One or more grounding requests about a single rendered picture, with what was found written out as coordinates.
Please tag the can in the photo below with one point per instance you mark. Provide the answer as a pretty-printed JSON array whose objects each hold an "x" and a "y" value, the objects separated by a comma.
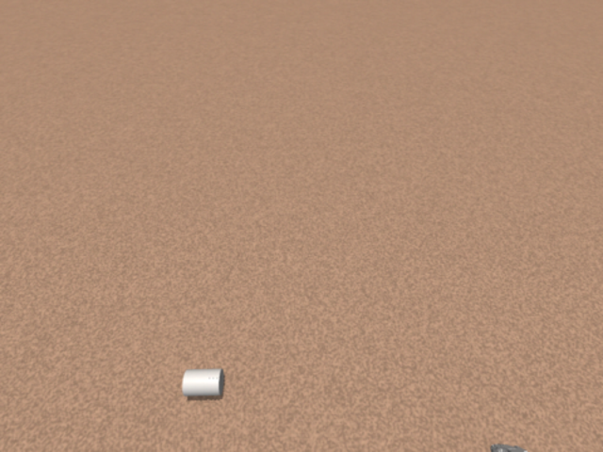
[{"x": 203, "y": 382}]

